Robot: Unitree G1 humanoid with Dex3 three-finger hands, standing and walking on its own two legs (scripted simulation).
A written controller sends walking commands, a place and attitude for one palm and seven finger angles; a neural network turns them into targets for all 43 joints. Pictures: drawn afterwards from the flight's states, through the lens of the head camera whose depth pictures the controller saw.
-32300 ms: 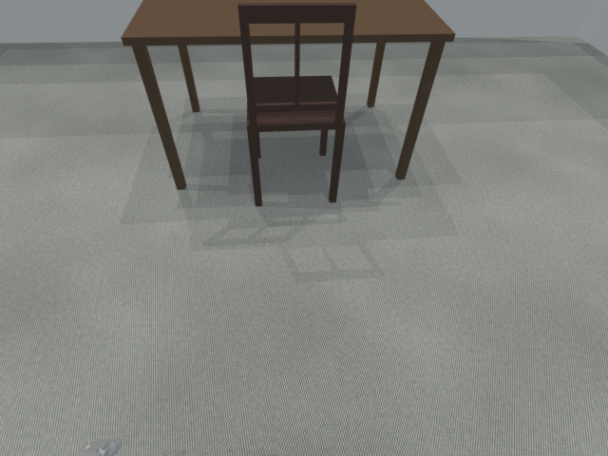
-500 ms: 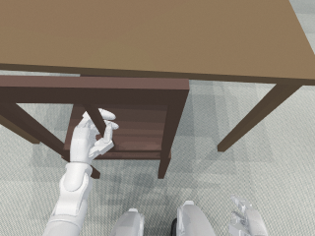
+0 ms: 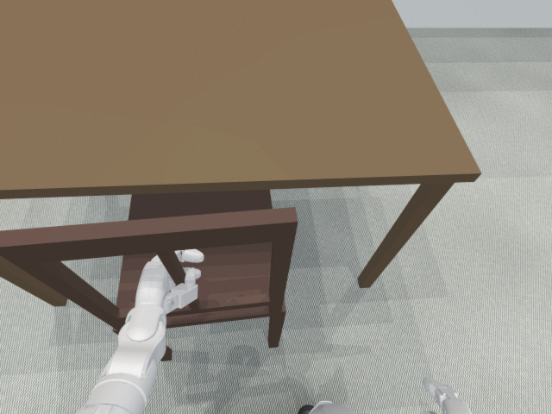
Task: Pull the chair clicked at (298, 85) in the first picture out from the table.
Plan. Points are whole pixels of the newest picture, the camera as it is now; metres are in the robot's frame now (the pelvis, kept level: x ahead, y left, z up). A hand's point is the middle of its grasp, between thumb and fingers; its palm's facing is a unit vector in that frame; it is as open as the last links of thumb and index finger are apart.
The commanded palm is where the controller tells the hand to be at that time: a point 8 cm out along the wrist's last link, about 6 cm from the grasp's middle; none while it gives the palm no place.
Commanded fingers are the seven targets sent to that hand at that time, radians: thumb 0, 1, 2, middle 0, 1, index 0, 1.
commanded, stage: step backward, pulling the chair out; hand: left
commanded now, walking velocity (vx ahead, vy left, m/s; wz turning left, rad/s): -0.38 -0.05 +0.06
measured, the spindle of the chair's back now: (182, 281) +0.33 +0.16 -0.10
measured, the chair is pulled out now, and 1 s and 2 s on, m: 0.05 0.24 0.46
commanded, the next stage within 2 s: none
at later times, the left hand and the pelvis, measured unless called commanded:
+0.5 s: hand (196, 343) +0.22 +0.12 -0.07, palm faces +0.04 -0.99 -0.14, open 4.8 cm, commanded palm +0.21 +0.17 -0.06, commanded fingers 0.00 0.90 0.90 -0.50 -1.45 -0.50 -1.45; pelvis -0.07 -0.01 +0.00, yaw +0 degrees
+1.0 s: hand out of the picture +0.13 +0.10 -0.07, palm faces -0.04 -0.99 -0.14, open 4.8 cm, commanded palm +0.10 +0.15 -0.06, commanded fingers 0.00 0.90 0.90 -0.50 -1.45 -0.50 -1.45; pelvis -0.17 +0.00 +0.00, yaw +3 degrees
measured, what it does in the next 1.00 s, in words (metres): walks backwards: right foot, then left foot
